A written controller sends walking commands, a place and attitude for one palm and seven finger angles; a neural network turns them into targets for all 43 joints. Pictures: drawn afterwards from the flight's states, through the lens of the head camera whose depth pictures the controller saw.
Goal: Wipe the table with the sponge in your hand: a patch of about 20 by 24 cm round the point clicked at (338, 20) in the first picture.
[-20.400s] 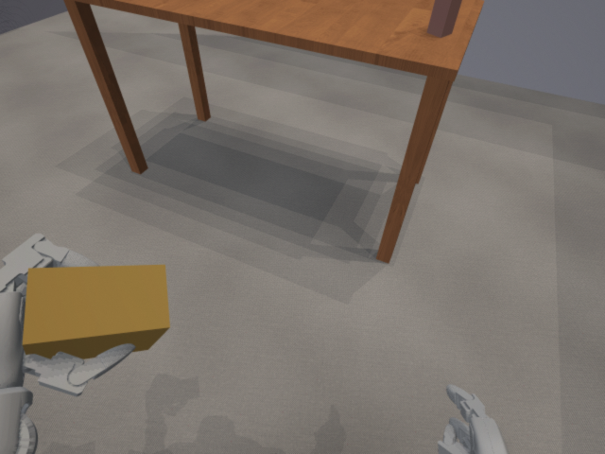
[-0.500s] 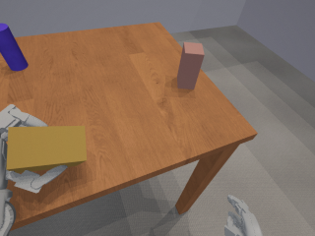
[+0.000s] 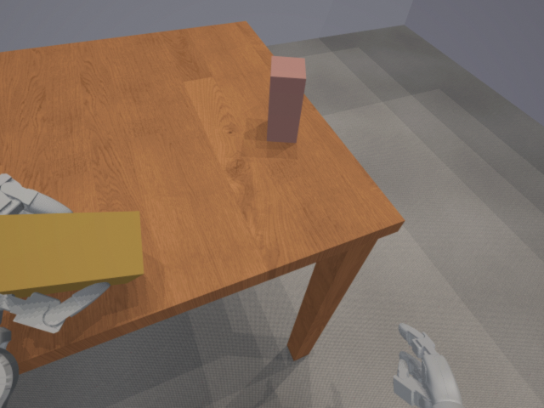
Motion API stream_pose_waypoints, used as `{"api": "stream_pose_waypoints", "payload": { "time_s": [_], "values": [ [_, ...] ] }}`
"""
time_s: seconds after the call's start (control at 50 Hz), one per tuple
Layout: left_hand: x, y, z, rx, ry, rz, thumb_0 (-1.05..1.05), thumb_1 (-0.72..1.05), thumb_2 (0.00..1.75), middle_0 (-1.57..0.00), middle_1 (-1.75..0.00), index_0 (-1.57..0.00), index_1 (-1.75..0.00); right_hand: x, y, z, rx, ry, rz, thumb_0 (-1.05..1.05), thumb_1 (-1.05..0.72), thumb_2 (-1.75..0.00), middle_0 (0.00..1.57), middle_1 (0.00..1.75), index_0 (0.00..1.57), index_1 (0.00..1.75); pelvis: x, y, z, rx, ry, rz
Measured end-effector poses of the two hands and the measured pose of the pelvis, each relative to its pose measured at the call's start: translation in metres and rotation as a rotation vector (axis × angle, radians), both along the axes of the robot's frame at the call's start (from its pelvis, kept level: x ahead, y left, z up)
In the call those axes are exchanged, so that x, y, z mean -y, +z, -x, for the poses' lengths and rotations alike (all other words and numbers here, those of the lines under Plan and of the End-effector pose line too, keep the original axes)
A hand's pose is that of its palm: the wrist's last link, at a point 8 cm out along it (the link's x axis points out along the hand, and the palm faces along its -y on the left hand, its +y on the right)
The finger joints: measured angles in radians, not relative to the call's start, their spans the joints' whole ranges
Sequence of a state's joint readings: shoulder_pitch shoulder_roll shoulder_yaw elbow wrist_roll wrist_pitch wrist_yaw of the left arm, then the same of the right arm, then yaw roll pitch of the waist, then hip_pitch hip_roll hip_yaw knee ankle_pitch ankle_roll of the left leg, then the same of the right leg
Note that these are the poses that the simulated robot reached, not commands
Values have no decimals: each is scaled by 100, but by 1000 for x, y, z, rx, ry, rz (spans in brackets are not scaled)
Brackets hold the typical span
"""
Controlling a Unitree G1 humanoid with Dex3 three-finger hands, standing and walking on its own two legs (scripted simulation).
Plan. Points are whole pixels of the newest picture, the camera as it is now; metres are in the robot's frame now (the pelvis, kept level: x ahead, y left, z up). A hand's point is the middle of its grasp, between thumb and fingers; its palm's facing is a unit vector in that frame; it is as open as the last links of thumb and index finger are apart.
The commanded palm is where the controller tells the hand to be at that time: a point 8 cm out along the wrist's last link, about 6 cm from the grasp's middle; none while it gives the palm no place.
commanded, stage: come to a stop and stand still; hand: left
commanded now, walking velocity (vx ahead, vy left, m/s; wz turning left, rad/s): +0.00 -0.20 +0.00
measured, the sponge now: (94, 254) +0.24 +0.22 +0.15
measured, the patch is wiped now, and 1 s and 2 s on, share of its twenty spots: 0.00 0.00 0.00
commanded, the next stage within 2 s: look again from close up in 1.10 s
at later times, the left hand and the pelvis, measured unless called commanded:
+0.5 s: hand (44, 254) +0.22 +0.25 +0.17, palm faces +0.36 -0.86 -0.36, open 10.3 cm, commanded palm +0.16 +0.30 +0.18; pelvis +0.01 +0.02 +0.01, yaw +1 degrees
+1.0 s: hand (4, 236) +0.24 +0.31 +0.17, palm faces +0.36 -0.86 -0.36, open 10.3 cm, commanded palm +0.17 +0.35 +0.18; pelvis +0.02 +0.07 +0.01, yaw +1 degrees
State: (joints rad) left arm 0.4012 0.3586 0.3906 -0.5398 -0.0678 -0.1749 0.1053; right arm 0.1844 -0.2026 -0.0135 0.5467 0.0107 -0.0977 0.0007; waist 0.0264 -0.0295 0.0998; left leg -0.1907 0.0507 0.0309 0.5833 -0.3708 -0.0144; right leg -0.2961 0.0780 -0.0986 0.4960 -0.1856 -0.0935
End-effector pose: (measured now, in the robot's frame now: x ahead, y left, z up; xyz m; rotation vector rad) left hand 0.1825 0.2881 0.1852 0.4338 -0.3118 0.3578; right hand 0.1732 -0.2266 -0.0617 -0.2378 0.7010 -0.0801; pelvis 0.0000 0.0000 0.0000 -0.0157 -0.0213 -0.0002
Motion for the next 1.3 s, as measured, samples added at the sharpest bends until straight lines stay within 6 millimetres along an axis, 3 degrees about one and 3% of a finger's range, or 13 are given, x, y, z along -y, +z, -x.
{"api": "stream_pose_waypoints", "payload": {
  "time_s": [0.14, 0.26, 0.4, 0.64, 0.82, 1.02, 1.2, 1.3],
  "values": [
    [17, 0, -3, -19, -17, -1, -2, -51, 102, -68, -137, -71, -137, 29, -3, 12, -37, -52, 27, 1, -90, -90, 20, 30, 21, 30, 13, 0, -1, -20, 8, -3],
    [17, -3, -3, -52, 0, 17, -1, -51, 102, -68, -137, -71, -137, 33, -3, 22, -80, -74, 39, 1, -90, -90, 20, 30, 20, 30, 12, 6, -6, -30, 17, -2],
    [8, 0, -2, -69, -13, 17, -2, -51, 102, -68, -137, -71, -137, 14, -5, 17, -84, -69, 21, 1, -90, -90, 20, 30, 20, 30, -2, 9, -10, -27, 24, 5],
    [-32, -4, -2, -52, -4, 54, -2, -51, 102, -68, -137, -71, -137, -44, 3, -1, -35, -22, -16, 1, -90, -90, 20, 30, 21, 30, -37, 10, -13, -13, 12, 7],
    [-53, -5, -12, -30, -12, 63, -2, -51, 103, -69, -136, -71, -136, -71, 5, -9, -27, -2, -19, 1, -90, -90, 20, 30, 21, 30, -57, 9, -17, -1, 16, 11],
    [-58, -1, -17, -44, -26, 5, -2, -51, 103, -69, -136, -71, -136, -77, -2, -8, -48, -12, -33, 1, -90, -90, 20, 30, 21, 30, -65, 7, -21, 7, 21, 5],
    [-55, 0, -9, -48, 27, -5, -2, -51, 103, -68, -136, -71, -137, -64, -7, -6, -69, -14, -29, 1, -90, -90, 20, 30, 21, 30, -55, 7, -19, 1, 33, 17],
    [-75, 45, -24, 144, 74, -216, -2, -51, 103, -69, -136, -71, -136, -60, -9, -1, -78, 104, 2, 1, -90, -90, 20, 30, 20, 30, -36, 1, -15, -27, 60, -16]
  ]
}}
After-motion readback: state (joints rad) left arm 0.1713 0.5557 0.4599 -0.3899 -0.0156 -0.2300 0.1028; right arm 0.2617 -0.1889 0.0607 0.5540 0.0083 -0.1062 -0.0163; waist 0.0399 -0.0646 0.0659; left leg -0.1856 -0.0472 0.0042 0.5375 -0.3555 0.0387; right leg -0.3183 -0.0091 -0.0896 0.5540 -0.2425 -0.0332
